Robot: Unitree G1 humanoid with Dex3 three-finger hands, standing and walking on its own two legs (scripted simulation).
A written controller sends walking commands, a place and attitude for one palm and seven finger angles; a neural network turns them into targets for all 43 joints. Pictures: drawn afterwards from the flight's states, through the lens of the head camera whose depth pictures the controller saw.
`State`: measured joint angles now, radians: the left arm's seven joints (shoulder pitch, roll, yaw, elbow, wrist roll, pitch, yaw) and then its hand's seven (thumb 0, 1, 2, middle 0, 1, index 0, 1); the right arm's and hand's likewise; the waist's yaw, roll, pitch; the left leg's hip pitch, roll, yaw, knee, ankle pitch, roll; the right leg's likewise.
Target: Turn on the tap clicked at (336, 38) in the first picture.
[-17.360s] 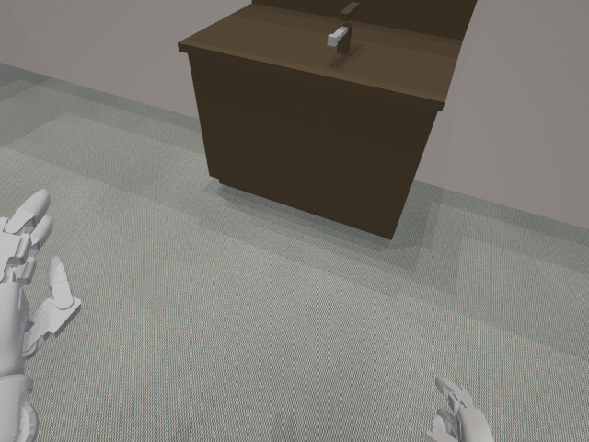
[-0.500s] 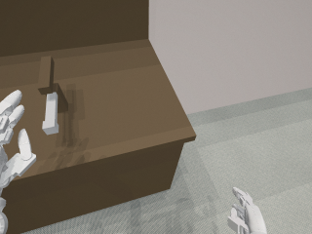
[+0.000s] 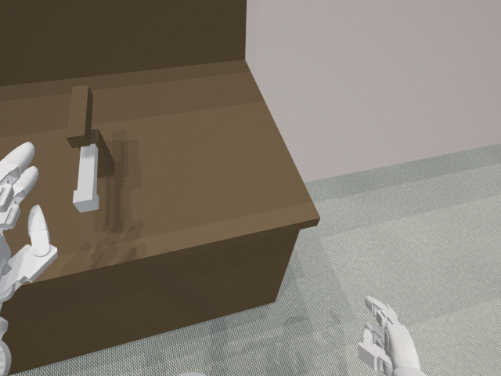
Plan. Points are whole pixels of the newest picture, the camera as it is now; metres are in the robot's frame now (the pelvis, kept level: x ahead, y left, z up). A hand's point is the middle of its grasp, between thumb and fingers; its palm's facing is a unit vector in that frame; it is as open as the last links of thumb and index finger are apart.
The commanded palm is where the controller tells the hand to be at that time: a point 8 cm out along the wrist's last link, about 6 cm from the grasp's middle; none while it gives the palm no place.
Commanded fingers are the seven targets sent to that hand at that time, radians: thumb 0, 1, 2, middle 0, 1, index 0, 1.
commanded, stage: shuffle to correct the standing spot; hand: left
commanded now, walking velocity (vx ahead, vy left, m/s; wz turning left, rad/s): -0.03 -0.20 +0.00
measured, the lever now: (86, 200) +0.35 +0.30 +0.06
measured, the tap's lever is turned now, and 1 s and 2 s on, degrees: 0 0 0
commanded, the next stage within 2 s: none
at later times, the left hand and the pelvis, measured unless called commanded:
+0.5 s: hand (58, 250) +0.22 +0.23 +0.16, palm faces +0.32 -0.86 -0.40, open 7.4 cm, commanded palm +0.16 +0.28 +0.18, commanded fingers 0.00 0.90 0.90 -0.20 -0.30 -0.20 -0.30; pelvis +0.00 +0.00 +0.00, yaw +0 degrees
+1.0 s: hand (58, 253) +0.21 +0.23 +0.16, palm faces +0.33 -0.85 -0.40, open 7.4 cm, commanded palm +0.16 +0.27 +0.18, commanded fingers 0.00 0.90 0.90 -0.20 -0.30 -0.20 -0.30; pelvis +0.00 -0.01 +0.00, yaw +0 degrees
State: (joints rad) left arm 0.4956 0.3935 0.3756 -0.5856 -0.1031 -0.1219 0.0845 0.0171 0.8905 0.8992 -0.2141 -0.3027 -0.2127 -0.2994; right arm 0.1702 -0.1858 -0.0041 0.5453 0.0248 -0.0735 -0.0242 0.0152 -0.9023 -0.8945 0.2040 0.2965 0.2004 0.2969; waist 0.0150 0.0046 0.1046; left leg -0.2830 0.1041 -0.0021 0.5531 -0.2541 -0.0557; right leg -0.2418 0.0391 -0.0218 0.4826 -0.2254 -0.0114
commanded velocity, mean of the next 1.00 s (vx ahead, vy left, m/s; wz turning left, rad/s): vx -0.03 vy -0.20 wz -0.02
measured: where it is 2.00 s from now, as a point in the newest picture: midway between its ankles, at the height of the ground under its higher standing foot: outside the picture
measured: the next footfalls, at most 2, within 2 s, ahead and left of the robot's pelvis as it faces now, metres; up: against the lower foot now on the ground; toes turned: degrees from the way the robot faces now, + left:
none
